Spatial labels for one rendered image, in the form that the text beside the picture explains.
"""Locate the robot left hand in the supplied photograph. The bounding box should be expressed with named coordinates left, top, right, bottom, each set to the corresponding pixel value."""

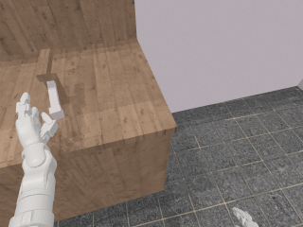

left=15, top=92, right=59, bottom=149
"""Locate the robot right hand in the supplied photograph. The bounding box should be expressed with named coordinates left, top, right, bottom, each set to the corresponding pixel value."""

left=232, top=207, right=259, bottom=227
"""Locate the robot left forearm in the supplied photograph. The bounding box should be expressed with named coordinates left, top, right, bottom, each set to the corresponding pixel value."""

left=9, top=142, right=57, bottom=227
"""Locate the tap lever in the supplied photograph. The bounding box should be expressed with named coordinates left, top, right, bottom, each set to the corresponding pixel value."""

left=46, top=80, right=64, bottom=120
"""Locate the counter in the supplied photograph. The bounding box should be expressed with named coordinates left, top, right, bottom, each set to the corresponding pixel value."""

left=0, top=0, right=178, bottom=227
